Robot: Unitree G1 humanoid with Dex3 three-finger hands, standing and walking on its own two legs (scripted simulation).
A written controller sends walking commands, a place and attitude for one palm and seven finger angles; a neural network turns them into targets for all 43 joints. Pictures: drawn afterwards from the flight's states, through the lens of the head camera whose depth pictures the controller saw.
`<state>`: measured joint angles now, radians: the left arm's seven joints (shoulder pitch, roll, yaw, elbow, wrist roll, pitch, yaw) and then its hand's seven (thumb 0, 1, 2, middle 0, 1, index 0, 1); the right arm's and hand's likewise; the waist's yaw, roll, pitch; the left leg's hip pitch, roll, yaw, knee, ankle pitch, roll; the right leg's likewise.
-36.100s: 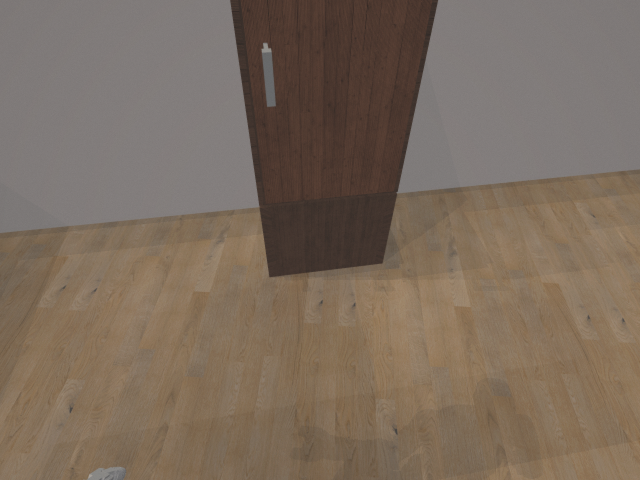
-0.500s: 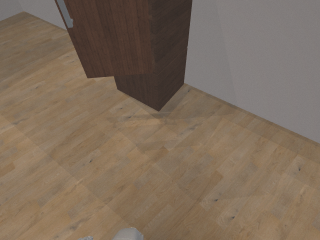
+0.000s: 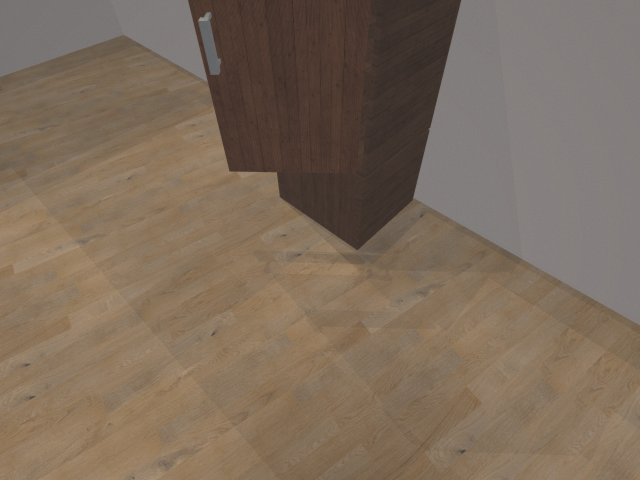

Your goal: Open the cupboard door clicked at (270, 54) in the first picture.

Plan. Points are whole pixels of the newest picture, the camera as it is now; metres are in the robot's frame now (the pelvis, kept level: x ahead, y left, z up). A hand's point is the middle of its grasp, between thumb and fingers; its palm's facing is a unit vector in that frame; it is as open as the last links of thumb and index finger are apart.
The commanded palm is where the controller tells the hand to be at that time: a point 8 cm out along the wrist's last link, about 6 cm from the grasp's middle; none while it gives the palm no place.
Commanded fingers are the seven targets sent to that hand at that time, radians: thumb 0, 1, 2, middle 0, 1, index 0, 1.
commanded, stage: take the last steps up to it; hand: left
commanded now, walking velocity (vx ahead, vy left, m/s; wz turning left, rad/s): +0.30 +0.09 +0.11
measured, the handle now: (211, 43) +1.02 +0.33 +0.06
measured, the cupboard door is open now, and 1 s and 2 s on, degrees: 41 41 41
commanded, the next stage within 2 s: come to a stop and stand still in 1.16 s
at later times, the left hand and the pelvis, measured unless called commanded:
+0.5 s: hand out of the picture +0.05 +0.16 -0.17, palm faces +0.21 -0.97 -0.14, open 7.4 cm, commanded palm none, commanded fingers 0.00 0.90 0.90 -0.20 -0.30 -0.20 -0.30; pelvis +0.15 +0.02 +0.00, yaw +6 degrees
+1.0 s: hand (205, 290) +0.45 +0.25 -0.15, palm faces +0.00 -0.97 -0.24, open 7.4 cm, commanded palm none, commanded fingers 0.00 0.90 0.90 -0.20 -0.30 -0.20 -0.30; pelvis +0.33 +0.06 -0.01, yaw +1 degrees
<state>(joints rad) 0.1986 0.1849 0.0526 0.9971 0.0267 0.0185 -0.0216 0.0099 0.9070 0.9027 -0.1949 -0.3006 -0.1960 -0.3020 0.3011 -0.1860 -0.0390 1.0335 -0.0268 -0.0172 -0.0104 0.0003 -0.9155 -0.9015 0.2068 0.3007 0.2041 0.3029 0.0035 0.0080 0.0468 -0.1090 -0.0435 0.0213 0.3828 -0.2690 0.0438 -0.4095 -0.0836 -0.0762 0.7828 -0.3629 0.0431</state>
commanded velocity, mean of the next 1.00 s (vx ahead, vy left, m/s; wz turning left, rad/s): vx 0.29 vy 0.05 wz -0.01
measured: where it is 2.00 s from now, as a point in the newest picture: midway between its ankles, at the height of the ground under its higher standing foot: (322, 405)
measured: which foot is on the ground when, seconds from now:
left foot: down 0.00-0.06, up 0.08-0.52, down 0.54-1.00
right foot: up 0.00-0.04, down 0.06-0.54, up 0.56-1.00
